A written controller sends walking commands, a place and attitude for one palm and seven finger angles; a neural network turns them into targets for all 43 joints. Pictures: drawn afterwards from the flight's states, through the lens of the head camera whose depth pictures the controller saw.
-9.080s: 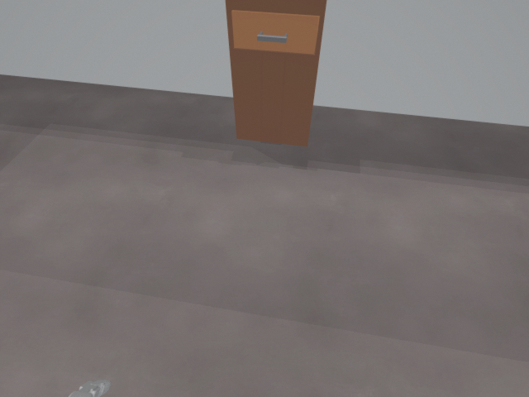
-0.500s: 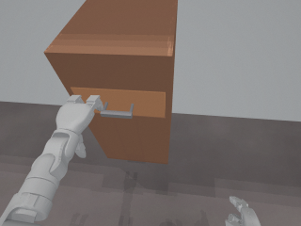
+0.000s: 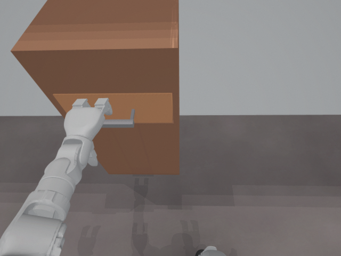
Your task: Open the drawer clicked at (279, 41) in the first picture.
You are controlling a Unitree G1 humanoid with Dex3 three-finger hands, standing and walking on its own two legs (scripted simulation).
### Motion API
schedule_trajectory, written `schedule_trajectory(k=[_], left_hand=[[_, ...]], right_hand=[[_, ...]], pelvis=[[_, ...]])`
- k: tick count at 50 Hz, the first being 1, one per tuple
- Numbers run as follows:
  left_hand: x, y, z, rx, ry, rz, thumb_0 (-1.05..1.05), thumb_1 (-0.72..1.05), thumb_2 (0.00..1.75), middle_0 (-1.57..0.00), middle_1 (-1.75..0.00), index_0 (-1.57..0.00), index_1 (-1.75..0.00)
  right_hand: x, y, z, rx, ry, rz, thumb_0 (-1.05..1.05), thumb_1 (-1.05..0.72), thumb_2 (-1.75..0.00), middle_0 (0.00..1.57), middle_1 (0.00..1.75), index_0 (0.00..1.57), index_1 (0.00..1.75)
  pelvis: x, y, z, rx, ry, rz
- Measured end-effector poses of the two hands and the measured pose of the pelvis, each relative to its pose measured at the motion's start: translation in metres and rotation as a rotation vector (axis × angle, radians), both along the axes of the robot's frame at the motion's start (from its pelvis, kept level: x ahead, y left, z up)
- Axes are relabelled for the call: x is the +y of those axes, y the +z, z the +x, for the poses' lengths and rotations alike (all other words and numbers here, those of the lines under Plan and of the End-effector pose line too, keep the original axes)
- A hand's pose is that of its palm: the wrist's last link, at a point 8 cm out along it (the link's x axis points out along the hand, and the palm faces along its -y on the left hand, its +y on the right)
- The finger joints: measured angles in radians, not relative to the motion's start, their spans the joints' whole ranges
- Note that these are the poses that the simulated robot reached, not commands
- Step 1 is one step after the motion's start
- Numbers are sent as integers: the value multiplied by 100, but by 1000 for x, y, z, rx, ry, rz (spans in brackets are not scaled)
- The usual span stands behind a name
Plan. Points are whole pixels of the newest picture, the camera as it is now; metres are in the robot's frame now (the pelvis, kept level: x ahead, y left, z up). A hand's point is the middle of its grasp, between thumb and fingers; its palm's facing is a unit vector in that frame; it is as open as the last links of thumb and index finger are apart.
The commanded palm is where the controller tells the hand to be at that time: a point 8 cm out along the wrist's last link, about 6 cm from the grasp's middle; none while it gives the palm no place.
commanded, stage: move the hooked fingers above the handle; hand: left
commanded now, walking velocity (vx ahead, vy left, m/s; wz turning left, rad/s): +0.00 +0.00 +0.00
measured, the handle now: (115, 118) +0.55 +0.21 -0.11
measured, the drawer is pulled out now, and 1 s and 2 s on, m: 0.00 0.00 0.00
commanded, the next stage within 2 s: lower the fingers behind the handle in 1.36 s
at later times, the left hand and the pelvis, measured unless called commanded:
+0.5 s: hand (108, 125) +0.47 +0.20 -0.04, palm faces -0.06 -0.02 -1.00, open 13.8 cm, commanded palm +0.46 +0.21 +0.02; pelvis +0.00 +0.01 -0.03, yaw +0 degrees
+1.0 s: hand (109, 123) +0.49 +0.21 -0.06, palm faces -0.09 -0.02 -1.00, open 13.8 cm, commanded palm +0.48 +0.21 +0.00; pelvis +0.00 +0.01 -0.04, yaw -1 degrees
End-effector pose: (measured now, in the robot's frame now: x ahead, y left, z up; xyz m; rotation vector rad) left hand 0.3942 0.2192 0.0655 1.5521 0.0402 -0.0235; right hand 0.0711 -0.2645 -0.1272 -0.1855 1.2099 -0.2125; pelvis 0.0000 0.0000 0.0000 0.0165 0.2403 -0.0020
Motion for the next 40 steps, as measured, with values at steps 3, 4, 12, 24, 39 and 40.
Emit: schedule_trajectory(k=[3,4,12,24,39,40], left_hand=[[-6,-4,7,7,-14,-2,0,-49,30,-32,-120,-32,-120],[-8,-6,9,6,-19,-6,0,-49,30,-32,-120,-32,-120],[-9,-21,26,2,-2,-3,0,-49,30,-32,-120,-32,-120],[-13,-49,54,25,-19,-6,0,-49,30,-32,-120,-32,-120],[-26,-76,96,40,7,-13,0,-49,30,-32,-120,-32,-120],[-26,-76,96,37,4,-14,0,-49,30,-32,-120,-33,-120]], right_hand=[[3,-3,-5,10,-4,4,1,-90,-90,20,30,20,30],[4,-4,-6,14,-5,6,1,-90,-90,20,30,20,30],[5,-10,-19,47,-16,-1,1,-90,-90,20,30,20,30],[-4,-22,-51,140,-28,-48,1,-90,-90,20,30,20,30],[4,-38,-94,264,-80,-38,0,-90,-90,20,30,20,30],[5,-38,-95,270,-82,-35,0,-90,-90,20,30,20,30]], pelvis=[[2,-2,0,14,0,-1],[2,-3,0,18,-1,-1],[4,-11,-2,61,-7,-2],[7,-30,-4,145,10,-16],[10,-50,-4,230,-1,-25],[10,-50,-3,230,-3,-25]])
